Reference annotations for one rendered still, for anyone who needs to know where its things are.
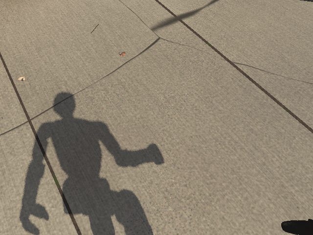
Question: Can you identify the robot right hand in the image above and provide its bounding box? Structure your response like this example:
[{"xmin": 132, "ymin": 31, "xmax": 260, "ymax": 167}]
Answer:
[{"xmin": 281, "ymin": 218, "xmax": 313, "ymax": 235}]

